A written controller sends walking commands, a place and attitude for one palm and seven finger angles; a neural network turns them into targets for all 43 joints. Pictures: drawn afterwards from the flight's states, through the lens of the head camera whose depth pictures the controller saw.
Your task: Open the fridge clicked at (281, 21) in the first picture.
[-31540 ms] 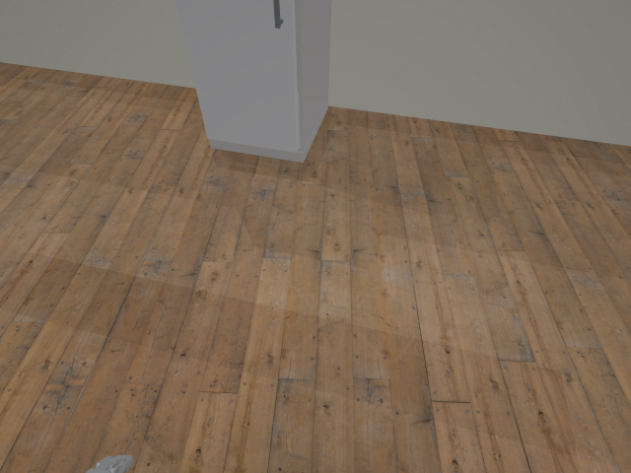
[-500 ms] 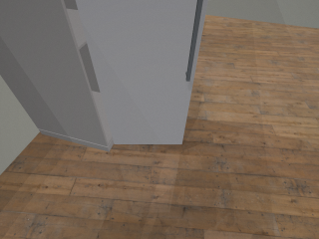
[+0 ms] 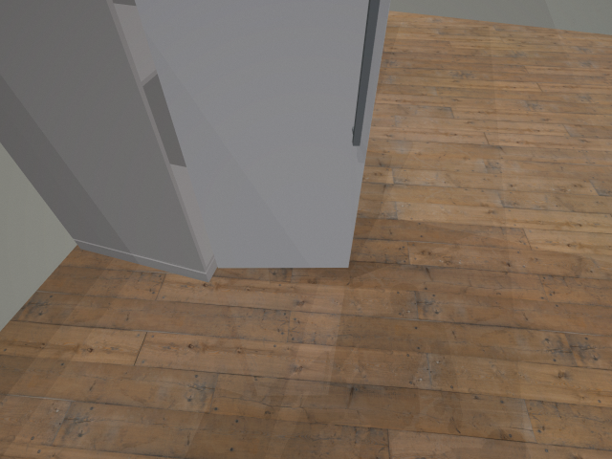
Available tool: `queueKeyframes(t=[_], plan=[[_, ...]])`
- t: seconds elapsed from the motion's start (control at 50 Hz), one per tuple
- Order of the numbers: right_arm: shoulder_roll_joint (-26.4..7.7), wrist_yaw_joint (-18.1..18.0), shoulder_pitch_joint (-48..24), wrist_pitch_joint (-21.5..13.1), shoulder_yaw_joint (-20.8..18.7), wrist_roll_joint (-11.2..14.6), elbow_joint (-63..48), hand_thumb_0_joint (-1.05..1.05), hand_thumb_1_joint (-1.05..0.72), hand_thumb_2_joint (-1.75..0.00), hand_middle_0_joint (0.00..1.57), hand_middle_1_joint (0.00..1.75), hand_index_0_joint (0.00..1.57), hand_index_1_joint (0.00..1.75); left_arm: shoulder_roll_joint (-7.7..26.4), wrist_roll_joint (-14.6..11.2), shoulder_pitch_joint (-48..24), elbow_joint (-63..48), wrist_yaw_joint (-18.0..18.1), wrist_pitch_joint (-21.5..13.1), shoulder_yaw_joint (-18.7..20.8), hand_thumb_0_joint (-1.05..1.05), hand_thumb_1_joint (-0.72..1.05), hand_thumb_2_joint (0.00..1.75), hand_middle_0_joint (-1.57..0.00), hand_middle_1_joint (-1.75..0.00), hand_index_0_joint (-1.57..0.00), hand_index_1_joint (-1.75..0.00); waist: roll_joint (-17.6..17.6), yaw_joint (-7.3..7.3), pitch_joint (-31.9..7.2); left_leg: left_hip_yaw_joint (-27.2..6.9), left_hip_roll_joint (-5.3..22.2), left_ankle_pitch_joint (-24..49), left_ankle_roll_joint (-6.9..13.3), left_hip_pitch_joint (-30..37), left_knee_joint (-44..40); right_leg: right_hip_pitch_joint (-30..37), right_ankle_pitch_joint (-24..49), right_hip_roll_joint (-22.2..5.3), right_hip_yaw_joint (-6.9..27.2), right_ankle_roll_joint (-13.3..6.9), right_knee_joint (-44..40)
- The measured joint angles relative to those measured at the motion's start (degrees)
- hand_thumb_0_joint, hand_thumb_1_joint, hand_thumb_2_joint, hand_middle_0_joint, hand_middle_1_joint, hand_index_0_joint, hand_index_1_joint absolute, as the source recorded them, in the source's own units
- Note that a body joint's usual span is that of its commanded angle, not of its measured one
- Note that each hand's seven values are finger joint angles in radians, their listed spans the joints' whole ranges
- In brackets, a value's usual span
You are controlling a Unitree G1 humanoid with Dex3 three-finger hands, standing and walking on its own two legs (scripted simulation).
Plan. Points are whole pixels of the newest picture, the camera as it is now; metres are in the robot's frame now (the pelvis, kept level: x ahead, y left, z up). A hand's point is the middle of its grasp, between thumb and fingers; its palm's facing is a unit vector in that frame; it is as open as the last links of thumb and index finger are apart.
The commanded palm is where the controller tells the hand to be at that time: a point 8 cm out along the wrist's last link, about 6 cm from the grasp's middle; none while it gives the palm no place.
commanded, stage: look to check the result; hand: right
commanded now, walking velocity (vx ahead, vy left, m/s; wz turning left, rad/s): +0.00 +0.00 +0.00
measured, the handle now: (366, 48) +0.84 -0.07 +0.14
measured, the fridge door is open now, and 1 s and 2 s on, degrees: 73 73 73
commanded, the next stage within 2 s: stand and wait in 0.38 s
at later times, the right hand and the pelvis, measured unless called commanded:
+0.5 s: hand out of the picture +0.10 -0.25 -0.16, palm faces -0.04 +0.95 -0.32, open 7.4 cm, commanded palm none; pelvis +0.01 +0.00 +0.00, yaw -1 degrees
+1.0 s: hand out of the picture +0.11 -0.24 -0.16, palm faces -0.05 +0.95 -0.32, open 7.4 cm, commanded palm none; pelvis +0.03 +0.00 +0.00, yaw +0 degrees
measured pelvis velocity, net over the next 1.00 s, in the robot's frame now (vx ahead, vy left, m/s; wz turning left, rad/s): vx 0.03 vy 0.00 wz -0.01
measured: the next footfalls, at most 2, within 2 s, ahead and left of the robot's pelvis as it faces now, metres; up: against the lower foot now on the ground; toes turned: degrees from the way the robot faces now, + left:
none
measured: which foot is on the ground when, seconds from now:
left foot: down 0.00-1.00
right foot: down 0.00-1.00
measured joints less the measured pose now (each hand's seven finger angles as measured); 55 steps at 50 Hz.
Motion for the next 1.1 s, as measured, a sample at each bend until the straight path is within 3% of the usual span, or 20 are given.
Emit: queueKeyframes(t=[0.4,1.1], plan=[[-3.5,0.3,-4.0,-0.5,0.5,0.0,-0.9,0.0,-0.9,-0.9,0.2,0.3,0.2,0.3,4.1,-0.1,-5.0,-1.2,-0.6,-0.4,-0.2,0.01,0.9,0.9,-0.2,-0.3,-0.2,-0.3,0.4,-0.01,-0.5,0.4,0.5,0.2,-0.4,1.6,-2.1,1.5,0.5,0.6,0.4,-0.2,-2.4],[-3.1,0.1,-4.1,-0.5,0.6,0.2,-1.1,0.0,-0.9,-0.9,0.2,0.3,0.2,0.3,3.6,-0.3,-4.2,-0.6,-0.4,-0.2,-0.3,0.01,0.9,0.9,-0.21,-0.3,-0.2,-0.3,0.2,0.31,-0.2,0.5,-0.3,-1.1,0.4,3.4,-3.0,3.6,-0.5,-0.1,0.7,0.7,-3.8]])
